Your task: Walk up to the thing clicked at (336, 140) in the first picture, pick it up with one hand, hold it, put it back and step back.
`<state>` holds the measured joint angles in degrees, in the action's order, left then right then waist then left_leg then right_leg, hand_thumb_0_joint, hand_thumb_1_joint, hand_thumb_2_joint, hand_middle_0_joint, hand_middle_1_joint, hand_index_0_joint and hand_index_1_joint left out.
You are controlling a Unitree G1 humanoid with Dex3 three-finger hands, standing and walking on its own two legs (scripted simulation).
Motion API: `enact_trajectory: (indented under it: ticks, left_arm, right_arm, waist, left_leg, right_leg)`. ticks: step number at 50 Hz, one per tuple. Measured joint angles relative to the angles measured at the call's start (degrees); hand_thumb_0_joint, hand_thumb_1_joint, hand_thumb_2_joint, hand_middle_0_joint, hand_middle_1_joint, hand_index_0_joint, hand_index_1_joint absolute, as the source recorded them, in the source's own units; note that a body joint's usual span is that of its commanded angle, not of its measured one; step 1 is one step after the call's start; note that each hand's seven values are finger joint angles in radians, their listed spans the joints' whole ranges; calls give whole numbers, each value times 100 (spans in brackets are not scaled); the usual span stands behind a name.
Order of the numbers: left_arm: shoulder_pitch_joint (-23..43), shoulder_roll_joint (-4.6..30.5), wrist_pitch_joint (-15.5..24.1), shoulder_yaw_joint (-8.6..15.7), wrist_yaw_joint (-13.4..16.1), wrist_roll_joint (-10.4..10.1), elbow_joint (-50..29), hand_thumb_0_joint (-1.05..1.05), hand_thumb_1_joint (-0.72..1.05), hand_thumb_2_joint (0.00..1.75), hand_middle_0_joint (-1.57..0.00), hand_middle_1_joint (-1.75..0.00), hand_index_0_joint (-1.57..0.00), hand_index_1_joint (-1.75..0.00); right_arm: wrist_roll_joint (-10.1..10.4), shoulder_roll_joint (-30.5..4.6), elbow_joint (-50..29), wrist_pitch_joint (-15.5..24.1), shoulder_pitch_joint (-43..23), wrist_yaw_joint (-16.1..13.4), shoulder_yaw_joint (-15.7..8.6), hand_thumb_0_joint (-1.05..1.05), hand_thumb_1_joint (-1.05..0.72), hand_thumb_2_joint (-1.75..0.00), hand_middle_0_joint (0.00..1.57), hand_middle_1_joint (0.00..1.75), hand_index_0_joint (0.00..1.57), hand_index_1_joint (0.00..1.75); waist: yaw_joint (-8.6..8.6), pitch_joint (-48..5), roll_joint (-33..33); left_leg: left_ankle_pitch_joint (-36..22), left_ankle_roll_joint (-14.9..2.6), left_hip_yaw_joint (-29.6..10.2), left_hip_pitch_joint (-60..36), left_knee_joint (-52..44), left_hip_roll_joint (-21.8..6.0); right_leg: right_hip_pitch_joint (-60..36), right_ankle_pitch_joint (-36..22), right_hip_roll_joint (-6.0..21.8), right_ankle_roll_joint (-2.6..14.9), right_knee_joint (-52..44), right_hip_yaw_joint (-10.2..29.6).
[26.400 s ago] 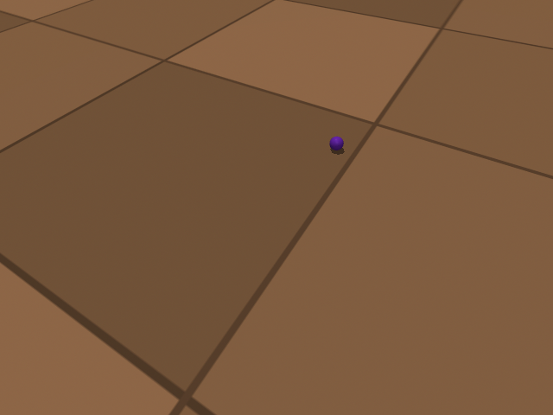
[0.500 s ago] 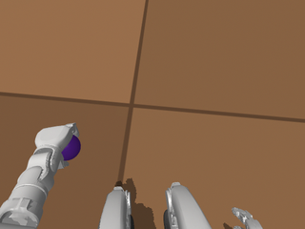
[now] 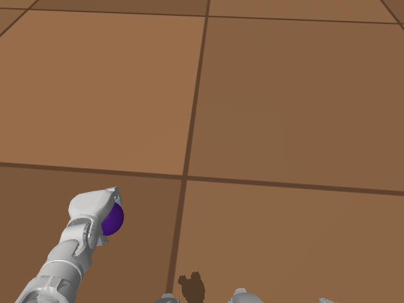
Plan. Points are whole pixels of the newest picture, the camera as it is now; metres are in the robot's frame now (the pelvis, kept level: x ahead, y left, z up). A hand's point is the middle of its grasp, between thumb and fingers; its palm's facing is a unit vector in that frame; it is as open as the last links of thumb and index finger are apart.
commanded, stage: lift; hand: left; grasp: from above
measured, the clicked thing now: (106, 217) +0.35 +0.22 -0.10
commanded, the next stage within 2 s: hold in 0.20 s
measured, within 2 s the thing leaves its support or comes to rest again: neither
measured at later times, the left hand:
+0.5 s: hand (94, 210) +0.34 +0.22 -0.03, palm faces -0.45 -0.05 -0.89, open 10.5 cm
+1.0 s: hand (88, 213) +0.32 +0.22 +0.01, palm faces -0.45 -0.04 -0.89, open 10.5 cm
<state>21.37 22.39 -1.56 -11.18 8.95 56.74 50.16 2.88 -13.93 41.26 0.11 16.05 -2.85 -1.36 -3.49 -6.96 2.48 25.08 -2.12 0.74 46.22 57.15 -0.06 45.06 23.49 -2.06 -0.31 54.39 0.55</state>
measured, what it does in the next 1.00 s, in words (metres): rises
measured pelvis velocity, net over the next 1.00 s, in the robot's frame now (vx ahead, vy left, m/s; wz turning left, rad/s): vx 0.02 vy -0.01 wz -0.01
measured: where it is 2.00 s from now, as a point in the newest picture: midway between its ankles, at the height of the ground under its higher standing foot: outside the picture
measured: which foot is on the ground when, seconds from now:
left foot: down 0.00-1.00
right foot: down 0.00-1.00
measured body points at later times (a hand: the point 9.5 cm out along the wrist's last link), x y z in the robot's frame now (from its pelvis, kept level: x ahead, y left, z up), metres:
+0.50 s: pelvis +0.03 -0.01 +0.04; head +0.07 -0.02 +0.49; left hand +0.36 +0.22 +0.03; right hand +0.13 -0.27 -0.08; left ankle +0.03 +0.09 -0.68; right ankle +0.03 -0.13 -0.68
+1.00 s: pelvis +0.02 -0.01 +0.05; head +0.03 -0.03 +0.50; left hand +0.34 +0.22 +0.06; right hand +0.14 -0.27 -0.07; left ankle +0.03 +0.09 -0.68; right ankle +0.03 -0.13 -0.68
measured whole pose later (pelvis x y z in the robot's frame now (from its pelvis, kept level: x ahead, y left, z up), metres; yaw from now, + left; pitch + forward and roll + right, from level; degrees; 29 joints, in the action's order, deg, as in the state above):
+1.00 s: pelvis +0.02 -0.01 +0.05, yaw +0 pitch +4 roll +0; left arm 15.0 22.8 -1.0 -13.6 1.4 56.4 40.2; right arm 4.2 -15.1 38.8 -3.2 13.4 -3.1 -1.7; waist -0.3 -2.7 3.1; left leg 16.6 -1.7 1.9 20.4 33.4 0.7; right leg 20.6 15.9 -1.3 0.1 33.0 2.3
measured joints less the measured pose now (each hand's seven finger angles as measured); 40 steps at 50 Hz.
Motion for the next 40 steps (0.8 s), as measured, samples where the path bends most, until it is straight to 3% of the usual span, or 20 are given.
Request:
enact_trajectory:
  ticks: [16, 40]
  left_arm:
    - [-285, -27, -37, -77, -127, -63, -349, 0, -6, 72, -64, -91, -50, -84]
    - [-559, 22, 39, -212, -648, -23, -847, 0, -4, 70, -63, -91, -50, -83]
  right_arm:
    - [44, -67, -33, -116, -72, 7, -89, 1, -91, -90, 20, 29, 20, 30]
    - [113, -127, -208, -287, -205, 0, -83, 1, -91, -90, 20, 29, 20, 30]
  waist:
    - [136, 168, 25]
    - [266, 305, 47]
  left_leg:
    - [-320, 33, 28, -1232, -1164, 39]
    - [-658, 50, 91, -2273, -2071, 60]
  right_leg:
    - [-1187, -281, 39, 26, -1079, 58]
    - [-2156, -581, 61, 43, -1874, 142]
